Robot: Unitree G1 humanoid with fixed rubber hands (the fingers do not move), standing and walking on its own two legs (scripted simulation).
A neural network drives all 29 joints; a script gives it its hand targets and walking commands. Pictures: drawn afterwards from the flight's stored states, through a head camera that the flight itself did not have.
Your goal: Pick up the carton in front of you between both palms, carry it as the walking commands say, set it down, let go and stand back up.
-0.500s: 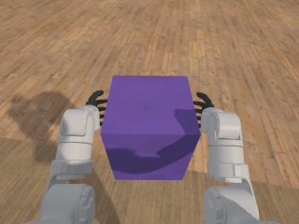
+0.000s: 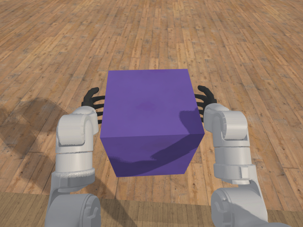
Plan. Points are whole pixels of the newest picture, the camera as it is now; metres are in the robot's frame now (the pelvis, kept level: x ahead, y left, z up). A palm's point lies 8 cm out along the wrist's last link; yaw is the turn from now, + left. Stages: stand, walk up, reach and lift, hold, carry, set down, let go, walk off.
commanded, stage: carry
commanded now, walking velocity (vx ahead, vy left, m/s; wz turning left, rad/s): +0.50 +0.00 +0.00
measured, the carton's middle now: (149, 126) +0.37 -0.03 +0.07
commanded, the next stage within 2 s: none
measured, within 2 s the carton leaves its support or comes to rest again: neither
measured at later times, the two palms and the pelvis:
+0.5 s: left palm (94, 67) +0.62 +0.15 +0.11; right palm (176, 63) +0.63 -0.15 +0.10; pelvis +0.27 -0.01 -0.02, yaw -2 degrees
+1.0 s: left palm (108, 41) +0.92 +0.12 +0.06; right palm (169, 40) +0.90 -0.18 +0.07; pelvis +0.56 +0.00 -0.05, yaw -1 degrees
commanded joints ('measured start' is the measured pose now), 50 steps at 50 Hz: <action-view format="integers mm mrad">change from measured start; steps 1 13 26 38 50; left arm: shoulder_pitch -590 -829 -687 -738 -638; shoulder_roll -856 -1127 -1055 -1126 -980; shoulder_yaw -568 -669 -677 -651 -701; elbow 48 -70 39 -38 -93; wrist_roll -324 -530 -494 -437 -370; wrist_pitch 1 -19 -25 -62 -36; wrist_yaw -212 -260 -276 -202 -180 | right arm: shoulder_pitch -650 -682 -580 -794 -624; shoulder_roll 1019 1135 1007 1182 1052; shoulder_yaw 614 579 570 640 657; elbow -40 -104 -44 -187 -173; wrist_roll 420 347 270 468 430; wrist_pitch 25 18 36 -12 10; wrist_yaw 264 194 207 261 268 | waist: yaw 90 133 188 64 -16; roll -110 -61 -84 94 129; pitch -431 -396 -295 -400 -317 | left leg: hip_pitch -293 -637 -371 146 360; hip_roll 91 153 49 329 232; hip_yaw -29 -71 40 -369 -165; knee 398 253 -408 -425 -339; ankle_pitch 50 262 711 543 1056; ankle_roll -47 -98 -27 115 54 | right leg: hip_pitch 659 570 651 -230 -270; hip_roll -294 -239 -126 -63 1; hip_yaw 291 328 161 93 -45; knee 216 21 228 819 242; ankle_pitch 587 169 305 -592 -240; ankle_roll -38 -94 -36 81 51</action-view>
